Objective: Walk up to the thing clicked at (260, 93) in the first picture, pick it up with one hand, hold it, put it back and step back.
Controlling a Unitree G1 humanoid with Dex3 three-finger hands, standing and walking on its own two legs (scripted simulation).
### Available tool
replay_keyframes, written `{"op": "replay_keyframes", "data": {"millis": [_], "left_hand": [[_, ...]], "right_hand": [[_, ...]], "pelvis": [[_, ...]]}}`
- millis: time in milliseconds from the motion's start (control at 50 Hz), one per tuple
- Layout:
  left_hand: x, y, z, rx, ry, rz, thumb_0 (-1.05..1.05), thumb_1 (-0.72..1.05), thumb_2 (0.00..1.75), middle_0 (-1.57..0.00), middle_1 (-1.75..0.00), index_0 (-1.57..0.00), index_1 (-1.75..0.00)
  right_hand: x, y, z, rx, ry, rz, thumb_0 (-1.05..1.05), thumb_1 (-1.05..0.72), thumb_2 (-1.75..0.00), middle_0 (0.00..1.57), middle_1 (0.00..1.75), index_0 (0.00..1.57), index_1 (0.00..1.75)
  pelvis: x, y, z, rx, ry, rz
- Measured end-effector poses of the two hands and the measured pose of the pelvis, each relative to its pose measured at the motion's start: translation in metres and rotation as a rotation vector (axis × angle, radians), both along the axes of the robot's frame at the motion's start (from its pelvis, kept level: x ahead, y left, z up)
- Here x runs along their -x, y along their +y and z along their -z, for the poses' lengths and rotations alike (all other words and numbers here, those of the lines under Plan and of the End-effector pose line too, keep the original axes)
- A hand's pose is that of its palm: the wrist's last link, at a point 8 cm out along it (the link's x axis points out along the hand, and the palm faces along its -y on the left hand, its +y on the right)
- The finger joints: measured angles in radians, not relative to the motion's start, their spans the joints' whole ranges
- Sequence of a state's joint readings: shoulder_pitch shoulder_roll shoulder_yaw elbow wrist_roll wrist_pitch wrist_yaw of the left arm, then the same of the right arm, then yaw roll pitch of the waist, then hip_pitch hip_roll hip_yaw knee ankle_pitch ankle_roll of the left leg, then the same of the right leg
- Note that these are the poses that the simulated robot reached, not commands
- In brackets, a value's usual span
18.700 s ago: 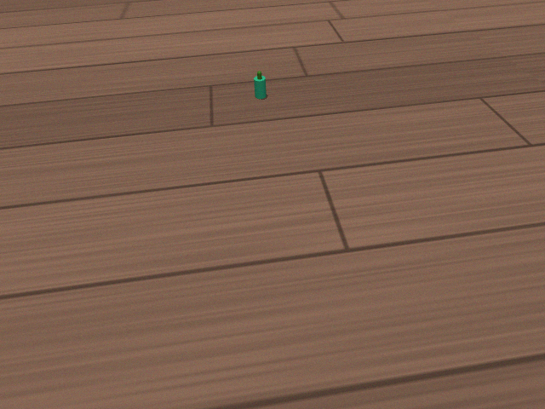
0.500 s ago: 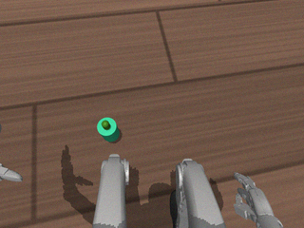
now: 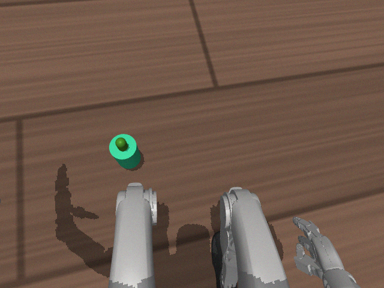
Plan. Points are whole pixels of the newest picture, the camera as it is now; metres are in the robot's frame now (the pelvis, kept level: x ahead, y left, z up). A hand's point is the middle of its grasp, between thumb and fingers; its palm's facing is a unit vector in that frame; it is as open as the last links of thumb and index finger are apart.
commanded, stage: go down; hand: left
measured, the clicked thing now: (125, 150) +0.46 +0.22 -0.33
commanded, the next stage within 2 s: approach in 0.72 s
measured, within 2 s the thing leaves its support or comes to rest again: neither
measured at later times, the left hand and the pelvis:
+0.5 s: hand out of the picture +0.35 +0.41 -0.02, palm faces +0.20 -0.98 -0.09, open 17.5 cm; pelvis -0.01 +0.00 -0.03, yaw -1 degrees
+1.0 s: hand out of the picture +0.37 +0.42 -0.05, palm faces +0.21 -0.98 -0.05, open 17.5 cm; pelvis -0.01 +0.00 -0.05, yaw -2 degrees
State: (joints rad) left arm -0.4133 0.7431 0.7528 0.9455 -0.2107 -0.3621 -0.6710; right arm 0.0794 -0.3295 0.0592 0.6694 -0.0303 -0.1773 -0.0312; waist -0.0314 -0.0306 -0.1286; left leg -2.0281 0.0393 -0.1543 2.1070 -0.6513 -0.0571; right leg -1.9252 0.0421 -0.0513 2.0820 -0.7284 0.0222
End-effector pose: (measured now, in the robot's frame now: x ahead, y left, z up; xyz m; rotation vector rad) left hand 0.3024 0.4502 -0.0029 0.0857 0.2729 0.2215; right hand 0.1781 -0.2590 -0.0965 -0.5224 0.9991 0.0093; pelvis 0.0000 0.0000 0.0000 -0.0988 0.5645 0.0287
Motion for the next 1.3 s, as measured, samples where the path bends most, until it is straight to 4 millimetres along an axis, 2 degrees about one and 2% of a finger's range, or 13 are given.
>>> {"op": "replay_keyframes", "data": {"millis": [200, 440, 700, 940, 1020, 1080, 1240, 1300], "left_hand": [[-0.018, 0.000, 0.009, 0.012, -0.042, 0.025, -0.01, -0.53, 0.08, -0.03, -0.08, -0.04, -0.06], [-0.015, 0.008, 0.011, 0.005, -0.062, 0.015, -0.01, -0.53, 0.07, -0.03, -0.07, -0.04, -0.06], [-0.030, 0.011, 0.018, 0.009, -0.093, 0.032, -0.01, -0.53, 0.06, -0.03, -0.06, -0.04, -0.05], [-0.032, 0.017, 0.025, 0.017, -0.126, 0.015, -0.01, -0.54, 0.04, -0.04, -0.07, -0.05, -0.05], [-0.037, 0.015, 0.043, 0.030, -0.169, 0.008, -0.01, -0.54, 0.02, -0.05, -0.07, -0.05, -0.06], [-0.044, 0.008, 0.068, 0.047, -0.194, 0.015, -0.01, -0.55, 0.01, -0.05, -0.07, -0.06, -0.06], [-0.063, -0.039, 0.171, 0.142, -0.156, 0.065, -0.01, -0.58, 0.01, -0.06, -0.08, -0.06, -0.07], [-0.066, -0.055, 0.202, 0.145, -0.144, 0.086, -0.01, -0.59, 0.01, -0.06, -0.09, -0.07, -0.08]], "right_hand": [[0.004, -0.002, 0.016, 0.007, 0.008, -0.005, 0.00, -0.89, -0.90, 0.21, 0.30, 0.21, 0.30], [0.016, -0.005, 0.027, 0.010, 0.029, -0.005, 0.00, -0.89, -0.90, 0.21, 0.30, 0.21, 0.30], [0.024, -0.006, 0.032, 0.026, 0.042, 0.000, 0.00, -0.89, -0.90, 0.21, 0.30, 0.21, 0.30], [0.025, -0.006, 0.038, 0.034, 0.060, -0.014, 0.00, -0.89, -0.90, 0.21, 0.30, 0.21, 0.30], [0.025, -0.006, 0.045, 0.046, 0.070, -0.048, 0.00, -0.90, -0.90, 0.21, 0.30, 0.21, 0.30], [0.024, -0.006, 0.052, 0.062, 0.077, -0.080, 0.00, -0.90, -0.89, 0.21, 0.30, 0.21, 0.30], [0.024, -0.003, 0.073, 0.115, 0.118, -0.138, 0.00, -0.90, -0.89, 0.21, 0.30, 0.21, 0.30], [0.026, -0.001, 0.080, 0.138, 0.152, -0.152, 0.00, -0.90, -0.89, 0.21, 0.30, 0.21, 0.30]], "pelvis": [[0.001, 0.000, 0.018, 0.005, -0.004, 0.006], [0.005, 0.000, 0.030, 0.004, -0.018, 0.011], [0.006, 0.002, 0.040, 0.014, -0.022, 0.015], [0.006, 0.003, 0.046, 0.017, -0.024, 0.018], [0.007, 0.003, 0.056, 0.021, -0.033, 0.025], [0.007, 0.003, 0.068, 0.025, -0.048, 0.032], [0.006, 0.006, 0.101, 0.054, -0.107, 0.060], [0.005, 0.008, 0.111, 0.065, -0.129, 0.069]]}}
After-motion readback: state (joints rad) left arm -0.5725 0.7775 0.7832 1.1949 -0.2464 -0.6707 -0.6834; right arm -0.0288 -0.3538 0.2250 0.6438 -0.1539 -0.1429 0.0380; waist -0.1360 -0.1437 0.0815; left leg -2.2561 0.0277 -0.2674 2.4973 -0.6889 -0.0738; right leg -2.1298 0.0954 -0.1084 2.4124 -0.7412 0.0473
